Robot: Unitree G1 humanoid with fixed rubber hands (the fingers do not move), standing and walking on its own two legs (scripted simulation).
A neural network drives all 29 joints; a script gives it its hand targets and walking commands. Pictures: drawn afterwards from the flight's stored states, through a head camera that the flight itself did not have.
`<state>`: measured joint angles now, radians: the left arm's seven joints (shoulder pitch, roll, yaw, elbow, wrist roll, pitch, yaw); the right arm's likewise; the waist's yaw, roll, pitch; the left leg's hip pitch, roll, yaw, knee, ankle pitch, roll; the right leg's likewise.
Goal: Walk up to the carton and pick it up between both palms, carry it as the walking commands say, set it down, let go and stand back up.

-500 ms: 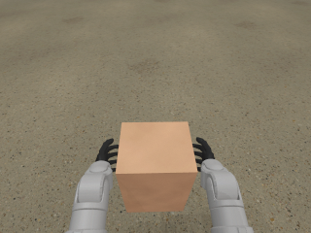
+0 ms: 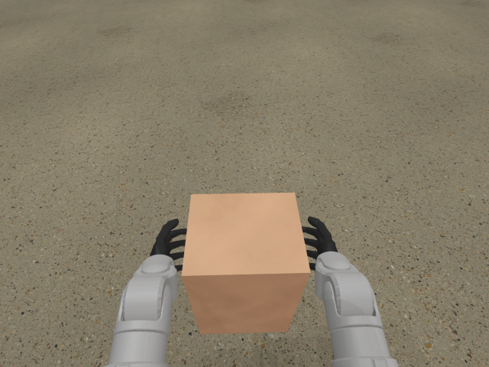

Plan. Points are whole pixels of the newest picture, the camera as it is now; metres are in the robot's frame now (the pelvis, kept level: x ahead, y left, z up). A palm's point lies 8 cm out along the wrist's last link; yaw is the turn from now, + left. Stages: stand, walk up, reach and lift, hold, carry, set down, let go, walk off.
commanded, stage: carry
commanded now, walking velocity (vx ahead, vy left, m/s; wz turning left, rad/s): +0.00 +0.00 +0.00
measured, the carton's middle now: (243, 269) +0.31 +0.00 -0.03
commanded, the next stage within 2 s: none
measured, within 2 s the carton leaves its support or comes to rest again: neither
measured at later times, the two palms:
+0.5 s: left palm (162, 262) +0.29 +0.14 +0.05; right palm (325, 258) +0.29 -0.13 +0.04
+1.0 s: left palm (155, 258) +0.28 +0.14 +0.08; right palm (329, 253) +0.28 -0.13 +0.08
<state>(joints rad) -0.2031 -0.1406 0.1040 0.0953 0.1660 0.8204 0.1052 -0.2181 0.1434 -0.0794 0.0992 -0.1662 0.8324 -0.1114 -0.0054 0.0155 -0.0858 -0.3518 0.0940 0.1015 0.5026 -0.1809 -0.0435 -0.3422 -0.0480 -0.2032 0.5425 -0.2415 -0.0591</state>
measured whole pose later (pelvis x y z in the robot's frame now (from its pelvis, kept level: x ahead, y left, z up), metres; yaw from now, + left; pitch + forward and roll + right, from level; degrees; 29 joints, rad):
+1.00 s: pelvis +0.00 +0.00 -0.01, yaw +1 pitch +3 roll +1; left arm -0.16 -0.13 0.05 -0.24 0.08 1.04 0.16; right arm -0.18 0.14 -0.04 -0.23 -0.07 1.05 -0.16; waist -0.01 0.01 -0.06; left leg -0.39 0.09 0.09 0.56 -0.20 -0.04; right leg -0.38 -0.06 -0.20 0.60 -0.27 -0.05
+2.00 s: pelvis -0.23 -0.04 +0.00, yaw +31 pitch +3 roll +1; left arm -0.25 -0.15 0.08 -0.25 0.08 1.17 0.16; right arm -0.23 0.15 -0.08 -0.30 -0.12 1.18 -0.14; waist 0.02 0.03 0.00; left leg -0.64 -0.02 0.01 0.98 -0.43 -0.03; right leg -0.36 -0.06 -0.11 0.60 -0.29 -0.03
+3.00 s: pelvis -0.55 -0.25 -0.01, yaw +66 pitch +2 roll -1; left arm -0.23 -0.15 0.09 -0.26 0.12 1.21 0.15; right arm -0.25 0.15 -0.07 -0.21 -0.09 1.18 -0.15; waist 0.00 -0.02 0.01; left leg -0.42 0.02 0.00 0.63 -0.25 0.00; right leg -0.59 -0.09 -0.07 1.06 -0.48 0.07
